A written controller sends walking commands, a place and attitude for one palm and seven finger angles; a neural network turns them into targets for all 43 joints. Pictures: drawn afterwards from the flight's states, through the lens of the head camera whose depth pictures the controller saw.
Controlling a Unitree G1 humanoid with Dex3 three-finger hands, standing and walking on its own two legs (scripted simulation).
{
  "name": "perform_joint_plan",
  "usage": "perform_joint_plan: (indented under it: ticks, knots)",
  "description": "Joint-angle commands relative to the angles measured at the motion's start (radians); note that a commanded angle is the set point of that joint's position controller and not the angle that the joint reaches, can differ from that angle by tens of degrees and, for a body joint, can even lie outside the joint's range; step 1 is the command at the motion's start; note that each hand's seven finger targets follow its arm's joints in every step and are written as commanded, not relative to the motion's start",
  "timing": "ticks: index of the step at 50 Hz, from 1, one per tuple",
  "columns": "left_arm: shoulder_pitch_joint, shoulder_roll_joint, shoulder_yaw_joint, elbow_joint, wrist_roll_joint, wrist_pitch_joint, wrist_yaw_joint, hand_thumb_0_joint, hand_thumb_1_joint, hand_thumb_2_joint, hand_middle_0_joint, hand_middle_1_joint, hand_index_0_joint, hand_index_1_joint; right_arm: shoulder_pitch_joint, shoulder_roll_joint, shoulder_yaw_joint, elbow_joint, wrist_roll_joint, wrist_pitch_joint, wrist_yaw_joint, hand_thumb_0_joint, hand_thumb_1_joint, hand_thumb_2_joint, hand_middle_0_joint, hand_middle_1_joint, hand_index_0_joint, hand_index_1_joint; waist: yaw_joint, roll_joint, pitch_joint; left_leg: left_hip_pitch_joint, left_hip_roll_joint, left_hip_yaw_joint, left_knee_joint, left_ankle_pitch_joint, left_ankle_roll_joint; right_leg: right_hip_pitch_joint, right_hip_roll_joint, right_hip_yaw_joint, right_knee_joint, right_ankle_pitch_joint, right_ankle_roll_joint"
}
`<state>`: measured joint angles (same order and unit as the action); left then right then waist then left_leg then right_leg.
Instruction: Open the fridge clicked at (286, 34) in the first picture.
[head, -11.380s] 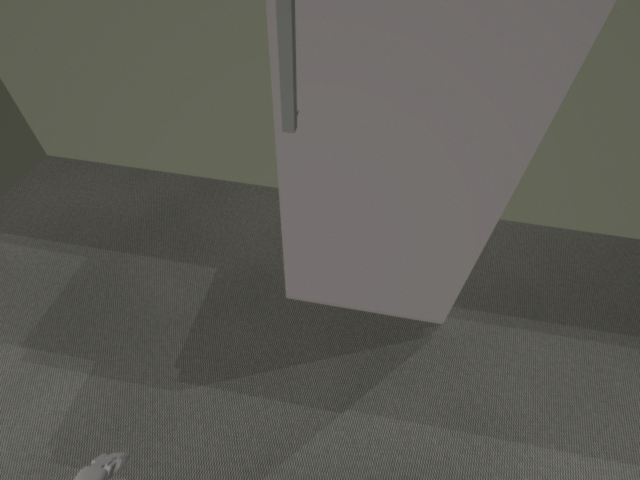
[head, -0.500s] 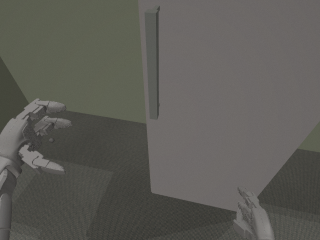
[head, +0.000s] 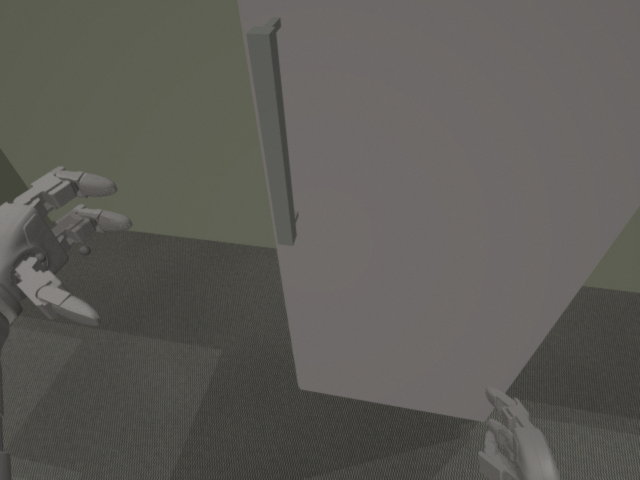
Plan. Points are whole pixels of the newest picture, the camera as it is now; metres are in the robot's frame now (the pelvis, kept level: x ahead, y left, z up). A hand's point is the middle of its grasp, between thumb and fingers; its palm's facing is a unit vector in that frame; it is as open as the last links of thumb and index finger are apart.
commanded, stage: raise the hand to about handle height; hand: left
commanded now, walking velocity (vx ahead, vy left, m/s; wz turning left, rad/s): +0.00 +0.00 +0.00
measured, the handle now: (281, 148) +0.49 +0.10 +0.19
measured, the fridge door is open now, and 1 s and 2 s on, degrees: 0 0 0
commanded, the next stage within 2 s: move the hooked fingers beside the handle in 0.28 s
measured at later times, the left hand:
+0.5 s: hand (77, 237) +0.28 +0.28 +0.21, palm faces +0.02 -0.99 -0.12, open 14.0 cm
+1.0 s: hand (141, 206) +0.35 +0.24 +0.20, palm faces -0.04 -1.00 -0.08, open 14.0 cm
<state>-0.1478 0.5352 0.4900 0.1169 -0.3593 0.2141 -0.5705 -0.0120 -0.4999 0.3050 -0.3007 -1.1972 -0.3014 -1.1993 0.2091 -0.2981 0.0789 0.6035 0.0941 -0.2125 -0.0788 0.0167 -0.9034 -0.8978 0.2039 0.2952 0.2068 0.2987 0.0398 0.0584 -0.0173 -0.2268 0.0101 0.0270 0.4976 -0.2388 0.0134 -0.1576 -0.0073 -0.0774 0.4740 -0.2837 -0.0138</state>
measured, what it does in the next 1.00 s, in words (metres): stands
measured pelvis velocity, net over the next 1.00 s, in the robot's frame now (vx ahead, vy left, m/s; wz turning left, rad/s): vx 0.01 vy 0.00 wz -0.01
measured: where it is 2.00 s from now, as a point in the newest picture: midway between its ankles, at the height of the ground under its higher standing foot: outside the picture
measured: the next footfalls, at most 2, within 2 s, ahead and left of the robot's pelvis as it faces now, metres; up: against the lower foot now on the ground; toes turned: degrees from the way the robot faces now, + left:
none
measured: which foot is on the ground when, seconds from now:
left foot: down 0.00-1.00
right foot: down 0.00-1.00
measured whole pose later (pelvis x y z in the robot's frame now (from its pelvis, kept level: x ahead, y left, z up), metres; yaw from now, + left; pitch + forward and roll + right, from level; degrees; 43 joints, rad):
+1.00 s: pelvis +0.01 +0.00 +0.00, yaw -1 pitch -1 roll +0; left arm -0.36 0.48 0.39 0.28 -0.28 0.22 -0.43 -0.01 -0.50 0.30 -0.30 -1.20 -0.30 -1.20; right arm 0.23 -0.28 0.07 0.62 0.10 -0.16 -0.09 0.02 -0.90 -0.90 0.20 0.30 0.21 0.30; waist 0.02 0.05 -0.03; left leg -0.21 0.01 0.04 0.47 -0.24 0.01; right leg -0.16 -0.01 -0.06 0.47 -0.29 -0.01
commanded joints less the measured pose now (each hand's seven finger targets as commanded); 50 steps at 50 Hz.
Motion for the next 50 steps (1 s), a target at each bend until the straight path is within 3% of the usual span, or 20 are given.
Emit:
perform_joint_plan:
  ticks: [1, 2, 5, 7, 11, 14, 19, 21, 25, 26, 30, 31, 33, 35, 39, 40, 41, 45, 46, 50]
  knots:
    - [-0.288, 0.381, 0.206, -0.255, -0.032, -0.097, 0.059, 0.0, -0.5, 0.3, -0.3, -1.2, -0.3, -1.2, -0.148, -0.088, -0.042, -0.179, -0.004, -0.076, -0.005, 0.0, -0.9, -0.9, 0.2, 0.3, 0.2, 0.3, 0.037, 0.033, -0.207, 0.15, -0.019, -0.042, -0.045, 0.2, 0.026, -0.006, 0.008, 0.036, -0.083, 0.259, -0.004]
    - [-0.312, 0.357, 0.186, -0.265, -0.026, -0.094, 0.066, 0.0, -0.5, 0.3, -0.3, -1.2, -0.3, -1.2, -0.153, -0.086, -0.04, -0.177, -0.003, -0.077, -0.008, 0.0, -0.9, -0.9, 0.2, 0.3, 0.2, 0.3, 0.028, 0.083, -0.188, 0.148, -0.019, -0.038, -0.053, 0.193, 0.025, -0.017, 0.005, 0.035, -0.083, 0.256, -0.006]
    - [-0.319, 0.305, 0.13, -0.218, -0.007, -0.057, 0.076, 0.0, -0.5, 0.3, -0.3, -1.2, -0.3, -1.2, -0.139, -0.089, -0.042, -0.17, 0.003, -0.072, -0.016, 0.0, -0.9, -0.9, 0.2, 0.3, 0.2, 0.3, 0.013, 0.112, -0.15, 0.154, -0.015, -0.041, -0.065, 0.177, 0.019, -0.046, 0.008, 0.022, -0.083, 0.234, -0.006]
    - [-0.317, 0.287, 0.098, -0.187, -0.002, -0.031, 0.063, 0.0, -0.5, 0.3, -0.3, -1.2, -0.3, -1.2, -0.135, -0.094, -0.043, -0.168, 0.005, -0.066, -0.017, 0.0, -0.9, -0.9, 0.2, 0.3, 0.2, 0.3, 0.006, 0.074, -0.135, 0.149, -0.014, -0.039, -0.059, 0.18, 0.024, -0.046, 0.004, 0.034, -0.091, 0.256, 0.0]
    - [-0.301, 0.287, 0.081, -0.199, -0.005, -0.022, 0.036, 0.0, -0.5, 0.3, -0.3, -1.2, -0.3, -1.2, -0.134, -0.096, -0.043, -0.177, 0.008, -0.062, -0.018, 0.0, -0.9, -0.9, 0.2, 0.3, 0.2, 0.3, 0.007, -0.003, -0.191, 0.177, -0.016, -0.043, -0.046, 0.215, 0.03, -0.027, 0.008, 0.032, -0.082, 0.297, 0.008]
    - [-0.309, 0.306, 0.118, -0.226, -0.02, -0.045, 0.026, 0.0, -0.5, 0.3, -0.3, -1.2, -0.3, -1.2, -0.144, -0.092, -0.044, -0.18, 0.006, -0.062, -0.018, 0.0, -0.9, -0.9, 0.2, 0.3, 0.2, 0.3, 0.01, 0.004, -0.238, 0.2, -0.022, -0.043, -0.039, 0.245, 0.032, -0.01, 0.011, 0.025, -0.067, 0.341, 0.007]
    - [-0.302, 0.314, 0.14, -0.182, -0.027, -0.058, 0.038, 0.0, -0.5, 0.3, -0.3, -1.2, -0.3, -1.2, -0.146, -0.088, -0.041, -0.167, 0.004, -0.061, -0.015, 0.0, -0.9, -0.9, 0.2, 0.3, 0.2, 0.3, 0.012, 0.003, -0.182, 0.175, -0.021, -0.043, -0.051, 0.211, 0.03, -0.037, 0.011, 0.024, -0.081, 0.302, 0.007]
    - [-0.315, 0.296, 0.113, -0.166, -0.022, -0.05, 0.043, 0.0, -0.5, 0.3, -0.3, -1.2, -0.3, -1.2, -0.145, -0.089, -0.041, -0.163, 0.004, -0.057, -0.013, 0.0, -0.9, -0.9, 0.2, 0.3, 0.2, 0.3, 0.012, -0.005, -0.158, 0.165, -0.016, -0.042, -0.052, 0.209, 0.028, -0.041, 0.009, 0.028, -0.088, 0.294, 0.005]
    - [-0.419, 0.225, 0.014, -0.191, 0.003, -0.042, 0.05, 0.0, -0.5, 0.3, -0.3, -1.2, -0.3, -1.2, -0.148, -0.084, -0.038, -0.165, 0.01, -0.059, -0.021, 0.0, -0.9, -0.9, 0.2, 0.3, 0.2, 0.3, -0.013, 0.077, -0.164, 0.192, -0.018, -0.049, -0.062, 0.177, 0.024, -0.074, 0.009, 0.021, -0.086, 0.24, 0.0]
    - [-0.424, 0.223, 0.001, -0.175, 0.005, -0.042, 0.054, 0.0, -0.5, 0.3, -0.3, -1.2, -0.3, -1.2, -0.145, -0.081, -0.037, -0.159, 0.009, -0.057, -0.022, 0.0, -0.9, -0.9, 0.2, 0.3, 0.2, 0.3, -0.015, 0.035, -0.147, 0.185, -0.013, -0.048, -0.06, 0.164, 0.026, -0.078, 0.008, 0.029, -0.099, 0.227, 0.001]
    - [-0.528, 0.237, -0.007, -0.12, 0.024, -0.059, 0.077, 0.0, -0.5, 0.3, -0.3, -1.2, -0.3, -1.2, -0.136, -0.09, -0.039, -0.145, 0.008, -0.055, -0.035, 0.0, -0.9, -0.9, 0.2, 0.3, 0.2, 0.3, -0.027, 0.01, -0.159, 0.183, -0.015, -0.064, -0.076, 0.105, 0.029, -0.094, 0.012, 0.022, -0.103, 0.146, 0.001]
    - [-0.541, 0.235, -0.018, -0.117, 0.026, -0.066, 0.082, 0.0, -0.5, 0.3, -0.3, -1.2, -0.3, -1.2, -0.136, -0.088, -0.038, -0.14, 0.005, -0.053, -0.034, 0.0, -0.9, -0.9, 0.2, 0.3, 0.2, 0.3, -0.024, -0.002, -0.164, 0.184, -0.013, -0.06, -0.074, 0.107, 0.03, -0.087, 0.01, 0.029, -0.111, 0.144, 0.001]
    - [-0.59, 0.245, -0.004, -0.128, 0.035, -0.078, 0.102, 0.0, -0.5, 0.3, -0.3, -1.2, -0.3, -1.2, -0.143, -0.085, -0.038, -0.144, 0.002, -0.055, -0.035, 0.0, -0.9, -0.9, 0.2, 0.3, 0.2, 0.3, -0.017, 0.049, -0.214, 0.2, -0.017, -0.062, -0.076, 0.124, 0.027, -0.065, 0.006, 0.029, -0.097, 0.162, -0.005]
    - [-0.555, 0.263, 0.028, -0.096, 0.039, -0.083, 0.118, 0.0, -0.5, 0.3, -0.3, -1.2, -0.3, -1.2, -0.14, -0.084, -0.038, -0.145, 0.001, -0.052, -0.032, 0.0, -0.9, -0.9, 0.2, 0.3, 0.2, 0.3, -0.004, 0.049, -0.235, 0.198, -0.015, -0.058, -0.076, 0.155, 0.024, -0.04, 0.005, 0.025, -0.087, 0.196, -0.008]
    - [-0.551, 0.249, 0.025, -0.025, 0.046, -0.069, 0.134, 0.0, -0.5, 0.3, -0.3, -1.2, -0.3, -1.2, -0.131, -0.088, -0.041, -0.144, 0.001, -0.039, -0.022, 0.0, -0.9, -0.9, 0.2, 0.3, 0.2, 0.3, 0.0, -0.006, -0.233, 0.173, -0.012, -0.053, -0.074, 0.194, 0.025, -0.021, 0.003, 0.023, -0.078, 0.255, -0.007]
    - [-0.535, 0.254, 0.031, -0.024, 0.049, -0.064, 0.135, 0.0, -0.5, 0.3, -0.3, -1.2, -0.3, -1.2, -0.133, -0.09, -0.044, -0.148, 0.001, -0.037, -0.02, 0.0, -0.9, -0.9, 0.2, 0.3, 0.2, 0.3, 0.004, 0.014, -0.236, 0.17, -0.012, -0.048, -0.072, 0.205, 0.025, -0.017, 0.001, 0.025, -0.074, 0.269, -0.008]
    - [-0.494, 0.272, 0.052, -0.017, 0.05, -0.057, 0.135, 0.0, -0.5, 0.3, -0.3, -1.2, -0.3, -1.2, -0.128, -0.092, -0.046, -0.152, -0.001, -0.032, -0.015, 0.0, -0.9, -0.9, 0.2, 0.3, 0.2, 0.3, 0.017, -0.028, -0.251, 0.163, -0.012, -0.044, -0.065, 0.237, 0.028, 0.011, 0.0, 0.029, -0.072, 0.306, -0.008]
    - [-0.541, 0.209, -0.014, -0.028, 0.055, -0.044, 0.131, 0.0, -0.5, 0.3, -0.3, -1.2, -0.3, -1.2, -0.131, -0.092, -0.048, -0.16, 0.006, -0.02, -0.012, 0.0, -0.9, -0.9, 0.2, 0.3, 0.2, 0.3, -0.006, 0.012, -0.217, 0.163, -0.009, -0.037, -0.062, 0.234, 0.024, -0.029, 0.0, 0.025, -0.066, 0.309, -0.006]
    - [-0.53, 0.192, -0.03, -0.03, 0.05, -0.044, 0.13, 0.0, -0.5, 0.3, -0.3, -1.2, -0.3, -1.2, -0.126, -0.09, -0.049, -0.162, 0.005, -0.018, -0.011, 0.0, -0.9, -0.9, 0.2, 0.3, 0.2, 0.3, -0.006, -0.048, -0.216, 0.163, -0.006, -0.035, -0.058, 0.237, 0.029, -0.025, 0.001, 0.028, -0.07, 0.316, -0.004]
    - [-0.622, 0.192, -0.041, -0.049, 0.052, -0.059, 0.146, 0.0, -0.5, 0.3, -0.3, -1.2, -0.3, -1.2, -0.119, -0.092, -0.053, -0.151, 0.006, -0.017, -0.021, 0.0, -0.9, -0.9, 0.2, 0.3, 0.2, 0.3, -0.025, -0.006, -0.231, 0.19, -0.009, -0.039, -0.058, 0.21, 0.029, -0.054, 0.005, 0.029, -0.073, 0.279, -0.004]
